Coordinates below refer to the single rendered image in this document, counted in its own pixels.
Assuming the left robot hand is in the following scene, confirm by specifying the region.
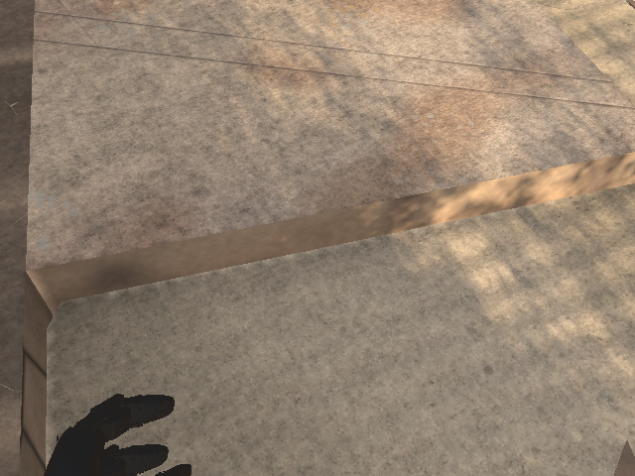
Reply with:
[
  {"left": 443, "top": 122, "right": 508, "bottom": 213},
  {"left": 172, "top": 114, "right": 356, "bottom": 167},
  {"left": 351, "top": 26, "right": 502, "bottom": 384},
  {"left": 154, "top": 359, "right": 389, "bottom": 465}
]
[{"left": 44, "top": 394, "right": 191, "bottom": 476}]

